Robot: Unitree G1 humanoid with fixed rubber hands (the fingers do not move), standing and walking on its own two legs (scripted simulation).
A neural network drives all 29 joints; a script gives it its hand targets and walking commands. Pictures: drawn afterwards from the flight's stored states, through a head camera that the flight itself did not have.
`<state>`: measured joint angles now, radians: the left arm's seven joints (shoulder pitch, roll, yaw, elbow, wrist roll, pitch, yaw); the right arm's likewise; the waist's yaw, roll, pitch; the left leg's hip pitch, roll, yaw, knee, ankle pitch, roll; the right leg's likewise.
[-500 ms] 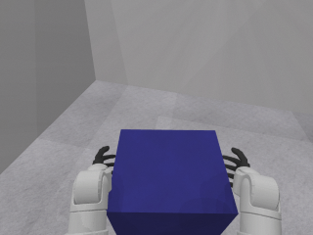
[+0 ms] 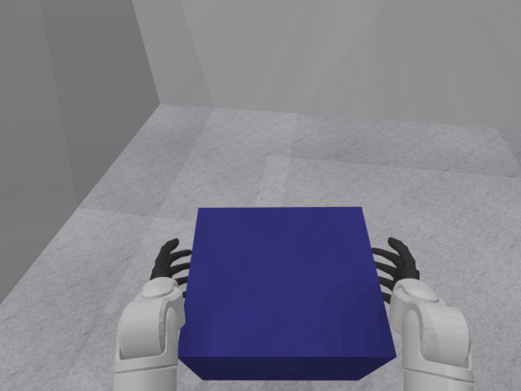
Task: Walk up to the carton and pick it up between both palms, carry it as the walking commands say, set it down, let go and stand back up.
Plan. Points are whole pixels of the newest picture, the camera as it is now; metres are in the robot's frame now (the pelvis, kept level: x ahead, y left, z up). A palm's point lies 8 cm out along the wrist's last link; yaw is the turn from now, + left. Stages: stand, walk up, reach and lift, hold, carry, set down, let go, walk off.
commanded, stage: carry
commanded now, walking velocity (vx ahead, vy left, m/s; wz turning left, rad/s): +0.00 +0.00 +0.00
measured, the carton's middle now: (279, 295) +0.30 -0.01 -0.02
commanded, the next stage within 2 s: hold in 0.68 s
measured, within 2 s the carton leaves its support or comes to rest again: neither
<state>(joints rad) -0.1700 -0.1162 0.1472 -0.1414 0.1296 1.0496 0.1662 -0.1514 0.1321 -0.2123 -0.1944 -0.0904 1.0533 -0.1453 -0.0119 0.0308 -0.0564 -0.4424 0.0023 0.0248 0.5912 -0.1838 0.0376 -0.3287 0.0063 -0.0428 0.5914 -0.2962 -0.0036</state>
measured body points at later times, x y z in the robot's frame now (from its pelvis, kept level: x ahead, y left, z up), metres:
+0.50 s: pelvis -0.02 -0.01 +0.00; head -0.05 -0.01 +0.45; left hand +0.27 +0.17 +0.07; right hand +0.26 -0.18 +0.08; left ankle +0.08 +0.10 -0.73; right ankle +0.01 -0.12 -0.73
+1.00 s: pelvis +0.01 +0.00 +0.01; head -0.03 +0.03 +0.46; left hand +0.32 +0.16 +0.04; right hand +0.31 -0.19 +0.06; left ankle +0.08 +0.09 -0.73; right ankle +0.01 -0.12 -0.73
